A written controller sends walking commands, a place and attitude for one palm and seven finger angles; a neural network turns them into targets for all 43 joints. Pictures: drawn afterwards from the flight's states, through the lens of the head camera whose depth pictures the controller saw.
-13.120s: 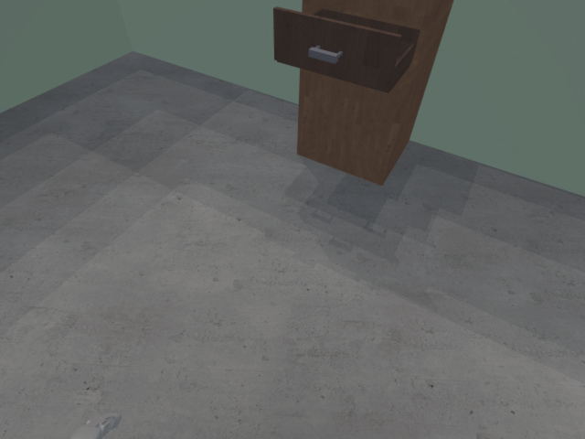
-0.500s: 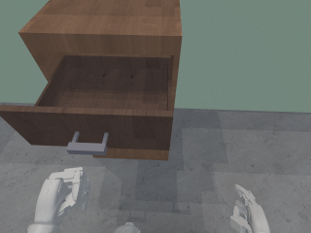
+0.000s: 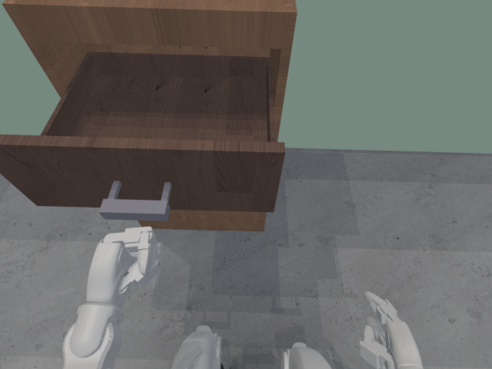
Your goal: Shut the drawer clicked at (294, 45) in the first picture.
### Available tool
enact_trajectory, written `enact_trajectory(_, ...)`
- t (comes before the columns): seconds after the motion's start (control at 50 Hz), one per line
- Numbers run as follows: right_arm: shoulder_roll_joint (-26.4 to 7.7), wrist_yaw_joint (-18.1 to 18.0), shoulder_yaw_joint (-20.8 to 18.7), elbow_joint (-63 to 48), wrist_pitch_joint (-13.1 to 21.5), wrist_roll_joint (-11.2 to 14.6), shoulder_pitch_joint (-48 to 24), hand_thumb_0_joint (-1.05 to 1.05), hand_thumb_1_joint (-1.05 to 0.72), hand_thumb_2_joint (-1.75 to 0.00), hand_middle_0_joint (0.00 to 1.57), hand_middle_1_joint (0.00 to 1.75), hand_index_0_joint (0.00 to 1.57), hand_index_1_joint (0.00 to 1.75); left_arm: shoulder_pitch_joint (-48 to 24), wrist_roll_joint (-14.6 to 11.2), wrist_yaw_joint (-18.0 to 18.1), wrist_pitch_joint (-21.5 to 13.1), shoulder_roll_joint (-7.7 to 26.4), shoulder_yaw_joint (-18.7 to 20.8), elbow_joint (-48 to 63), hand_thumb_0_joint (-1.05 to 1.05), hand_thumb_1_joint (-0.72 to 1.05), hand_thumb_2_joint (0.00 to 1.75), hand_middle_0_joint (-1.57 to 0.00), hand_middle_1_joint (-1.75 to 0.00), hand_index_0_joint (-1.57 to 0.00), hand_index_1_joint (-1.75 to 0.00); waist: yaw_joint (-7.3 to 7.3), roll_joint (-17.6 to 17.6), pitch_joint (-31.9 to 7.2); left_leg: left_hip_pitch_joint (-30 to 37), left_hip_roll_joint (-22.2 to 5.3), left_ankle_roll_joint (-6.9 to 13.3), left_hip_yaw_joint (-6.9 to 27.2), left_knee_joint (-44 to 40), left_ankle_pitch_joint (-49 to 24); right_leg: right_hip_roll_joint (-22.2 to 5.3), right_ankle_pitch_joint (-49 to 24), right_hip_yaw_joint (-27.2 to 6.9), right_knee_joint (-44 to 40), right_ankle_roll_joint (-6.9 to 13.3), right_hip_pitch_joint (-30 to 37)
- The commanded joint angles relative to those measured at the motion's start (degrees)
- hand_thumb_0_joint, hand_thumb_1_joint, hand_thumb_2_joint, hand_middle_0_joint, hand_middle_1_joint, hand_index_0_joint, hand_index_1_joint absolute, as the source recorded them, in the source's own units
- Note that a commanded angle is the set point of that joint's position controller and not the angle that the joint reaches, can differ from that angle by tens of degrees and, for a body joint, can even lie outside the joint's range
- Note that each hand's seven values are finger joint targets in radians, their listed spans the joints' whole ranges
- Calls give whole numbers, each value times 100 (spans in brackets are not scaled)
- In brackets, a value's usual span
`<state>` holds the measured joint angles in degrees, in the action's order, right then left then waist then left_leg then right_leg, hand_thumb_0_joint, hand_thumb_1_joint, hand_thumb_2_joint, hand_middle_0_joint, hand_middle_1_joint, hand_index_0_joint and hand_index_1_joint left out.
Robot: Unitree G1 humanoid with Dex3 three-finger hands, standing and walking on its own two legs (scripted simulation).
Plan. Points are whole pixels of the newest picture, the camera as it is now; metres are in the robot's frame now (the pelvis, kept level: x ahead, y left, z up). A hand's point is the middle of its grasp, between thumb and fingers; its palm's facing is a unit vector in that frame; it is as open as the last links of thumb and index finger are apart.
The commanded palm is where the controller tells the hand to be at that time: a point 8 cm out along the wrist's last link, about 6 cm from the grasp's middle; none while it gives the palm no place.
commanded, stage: bring the fist close to the handle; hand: left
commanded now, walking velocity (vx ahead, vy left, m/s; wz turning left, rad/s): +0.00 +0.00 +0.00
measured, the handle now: (138, 198) +0.37 +0.19 +0.04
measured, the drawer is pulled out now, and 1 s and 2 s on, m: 0.26 0.25 0.11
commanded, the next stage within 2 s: push the drawer shut in 0.42 s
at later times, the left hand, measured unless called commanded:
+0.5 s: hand (159, 259) +0.27 +0.14 +0.05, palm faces +0.00 -1.00 -0.03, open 3.3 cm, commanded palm +0.25 +0.20 +0.05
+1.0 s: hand (159, 239) +0.30 +0.15 +0.04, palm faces -0.01 -1.00 -0.05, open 3.1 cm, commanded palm +0.30 +0.21 +0.05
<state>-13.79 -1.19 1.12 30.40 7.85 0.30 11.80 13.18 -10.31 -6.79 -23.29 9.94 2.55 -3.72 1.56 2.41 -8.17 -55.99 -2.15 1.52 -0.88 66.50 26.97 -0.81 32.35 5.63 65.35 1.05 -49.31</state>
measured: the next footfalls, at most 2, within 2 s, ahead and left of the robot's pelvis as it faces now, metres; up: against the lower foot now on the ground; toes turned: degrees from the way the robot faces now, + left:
none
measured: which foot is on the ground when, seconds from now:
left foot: down 0.00-1.00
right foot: down 0.00-1.00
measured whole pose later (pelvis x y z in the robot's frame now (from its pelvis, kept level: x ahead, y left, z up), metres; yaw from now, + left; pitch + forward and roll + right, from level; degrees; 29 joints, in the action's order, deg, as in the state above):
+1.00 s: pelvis +0.00 -0.01 +0.00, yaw +0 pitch +17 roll -2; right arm -14.4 -1.5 0.8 32.8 3.7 0.5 11.6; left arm 3.4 -10.3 -5.9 -23.7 12.0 4.5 -12.5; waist 1.8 2.2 -8.0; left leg -56.7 -2.4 1.0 -0.3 66.4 27.1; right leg -0.3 32.5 6.0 65.2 1.5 -49.9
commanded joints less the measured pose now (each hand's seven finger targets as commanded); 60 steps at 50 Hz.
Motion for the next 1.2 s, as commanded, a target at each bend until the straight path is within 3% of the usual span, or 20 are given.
enact_trajectory(0.0,-776,-42,-328,-837,164,23,-197,0,-90,-90,20,30,20,30,-837,-13,121,-310,574,365,840,0,90,90,-140,-160,-140,-160,19,-215,-1381,1323,98,-6,343,-903,-725,146,-911,-274,-968,26,188)
enact_trajectory(0.08,-725,4,-341,-961,129,22,-194,0,-90,-90,20,30,20,30,-535,-43,276,-396,606,377,1568,0,90,90,-140,-160,-140,-160,-179,273,-2109,1978,73,-37,356,-1012,-1439,145,-1451,-222,-870,75,508)
enact_trajectory(0.12,-702,41,-342,-1008,100,25,-174,0,-90,-90,20,30,20,30,-287,-22,338,-382,437,172,1719,0,90,90,-140,-160,-140,-160,-147,272,-2084,2111,46,-54,356,-1030,-1666,148,-1617,-189,-873,61,513)
enact_trajectory(0.16,-727,53,-335,-958,35,21,-118,0,-90,-90,20,30,20,30,-98,47,387,-293,452,143,1428,0,90,90,-140,-160,-140,-160,-35,10,-1780,1892,35,-32,359,-1007,-1592,169,-1618,-180,-918,41,455)
enact_trajectory(0.2,-728,69,-316,-964,-28,31,-117,0,-90,-90,20,30,20,30,-223,112,371,-216,172,-176,1179,0,90,90,-140,-160,-140,-160,121,-217,-1287,1612,41,-24,374,-1002,-1218,168,-1410,-153,-962,10,249)
enact_trajectory(0.26,-782,30,-323,-960,-89,38,-134,0,-90,-90,20,30,20,30,-462,188,383,-194,273,-115,981,0,90,90,-140,-160,-140,-160,164,-418,-990,1346,51,-7,419,-1005,-737,175,-982,-167,-996,18,84)
enact_trajectory(0.28,-763,32,-330,-1008,-91,37,-166,0,-90,-90,20,30,20,30,-450,179,374,-214,181,-169,1033,0,90,90,-140,-160,-140,-160,134,-366,-1093,1394,68,-4,390,-1004,-683,162,-932,-171,-1003,15,104)
enact_trajectory(0.38,-702,-9,-348,-1034,-81,1,-148,0,-90,-90,20,30,20,30,-638,159,528,-517,576,191,1852,0,90,90,-140,-160,-140,-160,-56,177,-1902,1940,58,-31,394,-944,-1354,150,-1392,-216,-825,65,322)
enact_trajectory(0.42,-651,17,-340,-1021,-82,-16,-112,0,-90,-90,20,30,20,30,-327,144,568,-578,517,181,1866,0,90,90,-140,-160,-140,-160,-96,198,-1924,2030,59,-50,359,-911,-1736,152,-1739,-215,-799,73,443)
enact_trajectory(0.48,-658,63,-322,-1025,-128,-6,-115,0,-90,-90,20,30,20,30,-54,176,522,-460,269,-85,1545,0,90,90,-140,-160,-140,-160,14,73,-1712,1868,52,-41,356,-885,-1658,156,-1738,-187,-823,42,364)
enact_trajectory(0.56,-773,6,-316,-916,-211,36,-100,0,-90,-90,20,30,20,30,-651,212,336,-184,344,-86,856,0,90,90,-140,-160,-140,-160,260,-474,-1077,1277,70,15,356,-820,-910,176,-1295,-238,-991,-3,155)
enact_trajectory(0.64,-753,-52,-335,-932,-188,38,-116,0,-90,-90,20,30,20,30,-1161,72,251,-242,489,139,1189,0,90,90,-140,-160,-140,-160,108,-143,-1641,1543,107,10,323,-817,-1123,147,-1462,-285,-958,29,392)
enact_trajectory(0.66,-767,-70,-335,-922,-178,34,-117,0,-90,-90,20,30,20,30,-1210,39,276,-278,691,327,1263,0,90,90,-140,-160,-140,-160,62,-109,-1775,1583,97,14,319,-805,-1251,158,-1560,-306,-939,33,473)
enact_trajectory(0.72,-706,-69,-320,-818,-149,9,-92,0,-90,-90,20,30,20,30,-1511,-22,347,-431,732,445,1401,0,90,90,-140,-160,-140,-160,44,59,-2046,1830,101,-3,293,-784,-1624,141,-1913,-315,-906,31,608)
enact_trajectory(0.76,-730,-65,-318,-708,-156,5,-74,0,-90,-90,20,30,20,30,-1487,9,385,-434,867,592,1030,0,90,90,-140,-160,-140,-160,61,34,-1892,1706,88,2,276,-760,-1613,157,-1918,-334,-922,29,552)
enact_trajectory(0.8,-725,-36,-300,-659,-171,15,-97,0,-90,-90,20,30,20,30,-1720,1,318,-371,653,393,721,0,90,90,-140,-160,-140,-160,164,-10,-1684,1574,89,-4,267,-769,-1391,146,-1776,-333,-959,7,442)
enact_trajectory(0.86,-786,-64,-318,-586,-179,32,-78,0,-90,-90,20,30,20,30,-1953,-60,273,-367,877,628,505,0,90,90,-140,-160,-140,-160,171,-152,-1649,1418,99,10,243,-760,-1239,150,-1663,-413,-1055,1,539)
enact_trajectory(0.92,-792,-79,-319,-500,-166,46,-71,0,-90,-90,20,30,20,30,-2450,-103,209,-391,800,545,376,0,90,90,-140,-160,-140,-160,247,-96,-1686,1467,103,12,240,-766,-1153,130,-1586,-428,-1090,-17,481)
enact_trajectory(0.96,-822,-100,-323,-434,-168,45,-42,0,-90,-90,20,30,20,30,-2584,-122,199,-406,991,739,169,0,90,90,-140,-160,-140,-160,237,-143,-1661,1383,101,23,240,-746,-1107,146,-1498,-464,-1117,-13,486)
enact_trajectory(1.18,-858,-158,-285,-225,-140,96,-2,0,-90,-90,20,30,20,30,-4180,-125,176,-458,1119,801,-714,0,90,90,-140,-160,-140,-160,329,-47,-1775,1378,109,19,277,-855,-577,146,-816,-535,-1242,-19,306)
